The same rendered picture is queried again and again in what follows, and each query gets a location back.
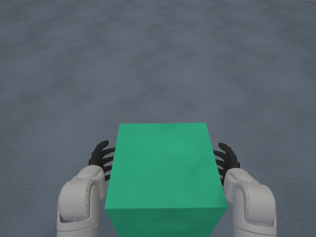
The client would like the right robot hand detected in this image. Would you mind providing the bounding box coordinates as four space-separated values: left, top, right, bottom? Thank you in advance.
213 142 240 186

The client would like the robot left forearm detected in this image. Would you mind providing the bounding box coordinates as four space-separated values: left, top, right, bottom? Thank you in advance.
56 165 106 237

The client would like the robot right forearm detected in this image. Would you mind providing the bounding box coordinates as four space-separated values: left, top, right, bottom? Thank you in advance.
223 168 277 237

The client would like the left robot hand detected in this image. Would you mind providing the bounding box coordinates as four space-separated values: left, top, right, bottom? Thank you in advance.
88 140 116 181

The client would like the carton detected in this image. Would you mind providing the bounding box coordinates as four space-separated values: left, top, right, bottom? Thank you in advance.
104 122 228 237

